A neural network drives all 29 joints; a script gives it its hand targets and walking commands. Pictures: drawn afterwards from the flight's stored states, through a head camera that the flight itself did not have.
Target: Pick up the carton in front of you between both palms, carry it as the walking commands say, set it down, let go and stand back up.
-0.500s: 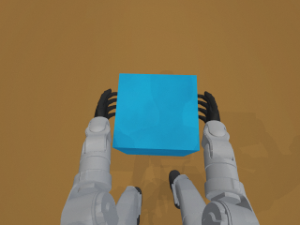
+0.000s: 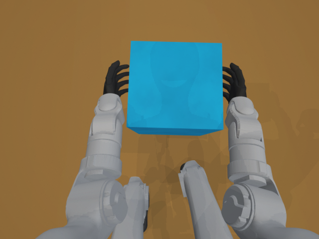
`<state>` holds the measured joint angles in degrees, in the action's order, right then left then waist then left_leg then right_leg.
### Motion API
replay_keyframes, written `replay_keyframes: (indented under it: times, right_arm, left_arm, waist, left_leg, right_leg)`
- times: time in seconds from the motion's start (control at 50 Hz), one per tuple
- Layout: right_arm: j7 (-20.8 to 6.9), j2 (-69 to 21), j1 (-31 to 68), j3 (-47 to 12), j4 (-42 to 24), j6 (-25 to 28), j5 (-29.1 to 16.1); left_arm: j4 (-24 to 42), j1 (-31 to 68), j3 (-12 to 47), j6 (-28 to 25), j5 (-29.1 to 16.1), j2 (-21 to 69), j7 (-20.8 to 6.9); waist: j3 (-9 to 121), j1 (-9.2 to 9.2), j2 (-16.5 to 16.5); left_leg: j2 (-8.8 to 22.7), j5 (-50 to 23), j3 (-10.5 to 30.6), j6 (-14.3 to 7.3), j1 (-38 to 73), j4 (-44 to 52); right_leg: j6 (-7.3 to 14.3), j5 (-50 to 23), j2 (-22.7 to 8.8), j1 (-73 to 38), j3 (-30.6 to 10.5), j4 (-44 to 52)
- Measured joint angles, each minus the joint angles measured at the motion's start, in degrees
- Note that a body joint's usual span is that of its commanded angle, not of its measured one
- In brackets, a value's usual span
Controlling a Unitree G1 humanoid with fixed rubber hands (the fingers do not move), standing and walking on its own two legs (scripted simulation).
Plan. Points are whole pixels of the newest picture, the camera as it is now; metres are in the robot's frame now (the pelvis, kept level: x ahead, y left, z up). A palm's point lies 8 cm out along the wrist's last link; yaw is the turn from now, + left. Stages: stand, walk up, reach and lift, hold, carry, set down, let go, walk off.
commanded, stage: set down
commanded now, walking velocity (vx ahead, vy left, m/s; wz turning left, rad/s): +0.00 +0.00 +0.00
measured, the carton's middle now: (172, 97) +0.46 -0.08 -0.17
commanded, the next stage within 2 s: none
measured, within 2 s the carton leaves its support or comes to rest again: rests again in 1.38 s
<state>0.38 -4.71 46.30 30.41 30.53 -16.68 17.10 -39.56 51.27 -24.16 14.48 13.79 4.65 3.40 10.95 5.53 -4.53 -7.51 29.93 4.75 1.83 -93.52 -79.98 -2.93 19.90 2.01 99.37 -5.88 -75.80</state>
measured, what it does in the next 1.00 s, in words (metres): lowers itself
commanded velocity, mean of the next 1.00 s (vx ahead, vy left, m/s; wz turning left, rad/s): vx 0.00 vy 0.00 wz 0.00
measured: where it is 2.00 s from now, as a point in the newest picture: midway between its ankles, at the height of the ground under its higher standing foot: (167, 204)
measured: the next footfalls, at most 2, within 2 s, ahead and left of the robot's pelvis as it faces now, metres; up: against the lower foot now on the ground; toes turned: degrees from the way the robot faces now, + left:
none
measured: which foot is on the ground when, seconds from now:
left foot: down 0.00-1.00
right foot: down 0.00-1.00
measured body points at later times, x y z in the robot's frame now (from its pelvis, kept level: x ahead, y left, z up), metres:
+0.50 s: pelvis -0.03 +0.00 -0.12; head +0.29 -0.06 +0.19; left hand +0.52 +0.02 -0.24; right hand +0.45 -0.27 -0.24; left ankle +0.04 +0.12 -0.56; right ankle +0.10 -0.14 -0.56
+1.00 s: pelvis -0.03 -0.01 -0.19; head +0.34 -0.05 +0.05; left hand +0.55 +0.00 -0.37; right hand +0.47 -0.29 -0.36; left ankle +0.04 +0.12 -0.56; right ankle +0.10 -0.14 -0.56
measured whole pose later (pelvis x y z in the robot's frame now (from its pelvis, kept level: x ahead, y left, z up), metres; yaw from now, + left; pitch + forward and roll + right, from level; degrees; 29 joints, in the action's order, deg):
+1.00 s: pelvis -0.03 -0.01 -0.19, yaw +5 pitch +42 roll +2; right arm 0.4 11.6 76.3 31.0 44.8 -16.2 7.5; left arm -58.5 87.9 -7.1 14.4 0.4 -10.4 11.6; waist -16.7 12.5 -4.5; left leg -14.1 38.1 4.2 5.6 -123.4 -118.6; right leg -3.7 27.5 1.3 129.4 -5.2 -114.4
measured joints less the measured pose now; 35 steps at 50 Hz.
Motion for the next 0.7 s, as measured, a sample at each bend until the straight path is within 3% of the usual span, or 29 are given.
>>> replay_keyframes:
  times: [0.22,0.52,0.7]
  right_arm:
    - [0.01,4.8,7.98,0.41,3.26,-0.07,-3.57]
    - [0.15,9.25,19.43,2.2,6.99,-1.48,-3.28]
    - [1.02,12.2,25.58,1.33,8.8,-1.64,-5.01]
  left_arm:
    - [-3.21,8.58,3.14,0.09,-3.1,-2.87,3.2]
    - [-10.17,22.76,3.92,1.03,-4.32,-7.28,4.61]
    - [-13.64,30.21,7.4,0.78,-7.23,-10.86,5.72]
  waist:
    - [-3.17,1.64,-0.04]
    - [-11.48,3.12,-1.03]
    - [-18.27,4.22,-1.2]
  left_leg:
    - [-1.64,2.59,-0.68,0.74,-12.35,-11.88]
    - [-3.46,4.37,-1.16,2.24,-23.34,-24.24]
    - [-4.32,5.6,-1.37,3.15,-28.2,-30.81]
  right_leg:
    - [-0.81,2.18,0.63,12.59,-0.85,-11.9]
    - [-1.38,3.18,1.66,23.91,-1.39,-24.17]
    - [-1.57,3.81,2.18,29.06,-1.38,-30.65]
